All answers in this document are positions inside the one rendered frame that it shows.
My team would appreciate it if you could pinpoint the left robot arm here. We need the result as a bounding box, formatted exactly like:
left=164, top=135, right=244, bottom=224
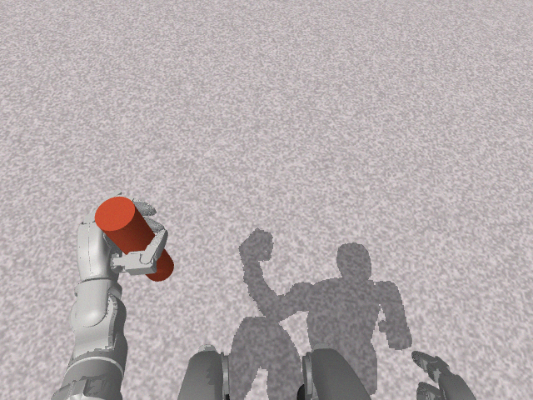
left=51, top=277, right=128, bottom=400

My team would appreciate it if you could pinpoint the right robot hand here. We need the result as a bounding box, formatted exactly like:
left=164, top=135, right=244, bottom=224
left=411, top=351, right=476, bottom=400

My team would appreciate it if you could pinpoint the can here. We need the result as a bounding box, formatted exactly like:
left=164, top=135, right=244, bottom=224
left=95, top=197, right=174, bottom=282

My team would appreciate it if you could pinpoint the left robot hand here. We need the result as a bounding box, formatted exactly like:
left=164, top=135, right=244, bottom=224
left=77, top=190, right=168, bottom=282

